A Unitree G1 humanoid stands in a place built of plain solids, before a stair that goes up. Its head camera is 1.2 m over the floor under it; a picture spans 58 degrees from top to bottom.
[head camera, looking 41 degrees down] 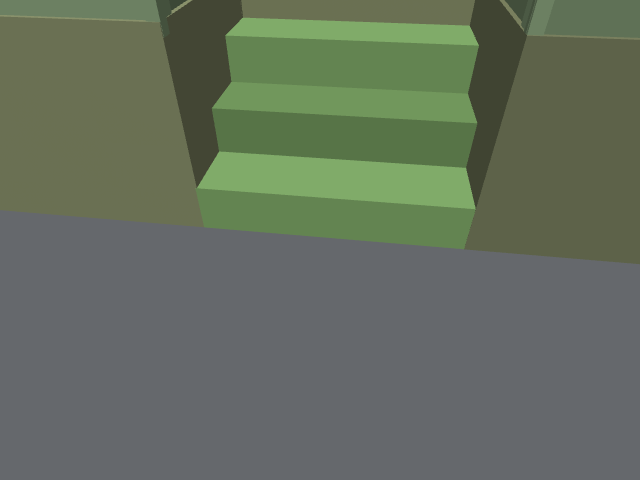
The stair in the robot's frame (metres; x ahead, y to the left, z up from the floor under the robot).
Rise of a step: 0.21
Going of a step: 0.30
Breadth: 1.12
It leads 7 degrees to the right of straight ahead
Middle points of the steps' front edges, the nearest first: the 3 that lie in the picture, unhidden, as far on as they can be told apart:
1.39 -0.05 0.21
1.69 -0.09 0.41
1.99 -0.12 0.62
